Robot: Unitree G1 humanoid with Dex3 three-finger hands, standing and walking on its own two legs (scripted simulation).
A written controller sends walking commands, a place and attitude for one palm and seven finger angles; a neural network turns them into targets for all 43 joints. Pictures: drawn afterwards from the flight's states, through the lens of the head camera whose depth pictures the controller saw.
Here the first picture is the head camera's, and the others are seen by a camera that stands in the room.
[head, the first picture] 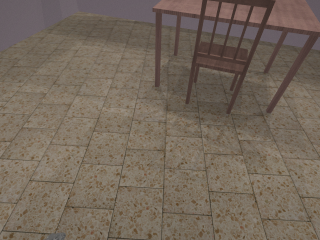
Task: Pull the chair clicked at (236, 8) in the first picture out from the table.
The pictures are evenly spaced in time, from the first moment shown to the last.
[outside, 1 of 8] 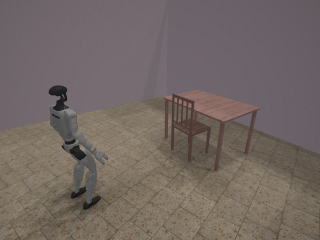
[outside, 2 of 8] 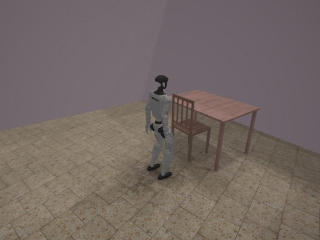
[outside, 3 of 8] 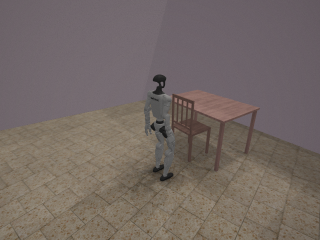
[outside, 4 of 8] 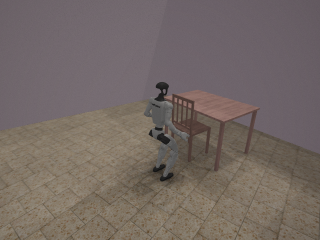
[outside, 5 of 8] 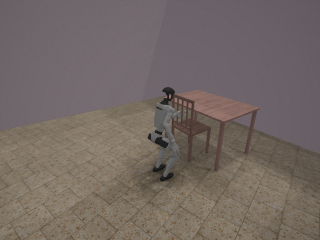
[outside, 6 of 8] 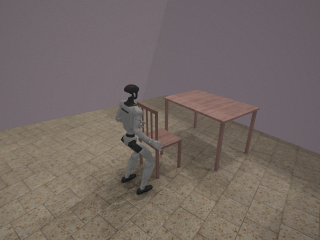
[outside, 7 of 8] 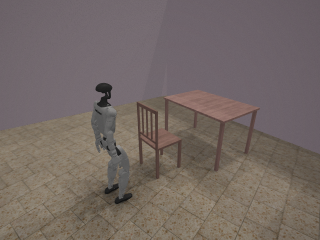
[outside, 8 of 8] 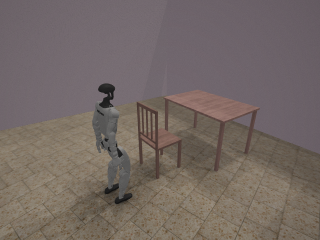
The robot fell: no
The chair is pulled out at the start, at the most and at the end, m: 0.00 0.59 0.59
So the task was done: yes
